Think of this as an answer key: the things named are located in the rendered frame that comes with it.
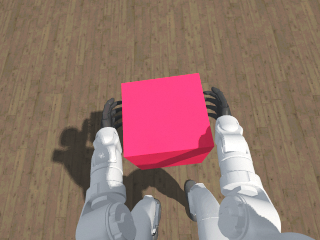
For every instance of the carton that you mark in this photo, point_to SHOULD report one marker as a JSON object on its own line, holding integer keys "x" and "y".
{"x": 165, "y": 122}

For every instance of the robot left upper arm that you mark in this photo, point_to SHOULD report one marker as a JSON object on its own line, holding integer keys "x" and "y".
{"x": 113, "y": 221}

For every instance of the left robot forearm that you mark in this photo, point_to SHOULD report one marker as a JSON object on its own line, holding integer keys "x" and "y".
{"x": 106, "y": 174}

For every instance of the robot left thigh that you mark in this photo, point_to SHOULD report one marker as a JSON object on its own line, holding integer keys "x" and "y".
{"x": 145, "y": 216}

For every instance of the robot right hand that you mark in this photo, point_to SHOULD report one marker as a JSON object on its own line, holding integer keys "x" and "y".
{"x": 221, "y": 108}

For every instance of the right robot forearm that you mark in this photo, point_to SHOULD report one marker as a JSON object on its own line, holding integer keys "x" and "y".
{"x": 235, "y": 162}

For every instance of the robot left hand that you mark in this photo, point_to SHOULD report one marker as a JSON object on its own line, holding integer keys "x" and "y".
{"x": 107, "y": 119}

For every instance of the left robot shin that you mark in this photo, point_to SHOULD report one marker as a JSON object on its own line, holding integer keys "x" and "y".
{"x": 150, "y": 197}

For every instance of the robot right upper arm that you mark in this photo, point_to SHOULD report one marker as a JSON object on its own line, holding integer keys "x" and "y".
{"x": 242, "y": 217}

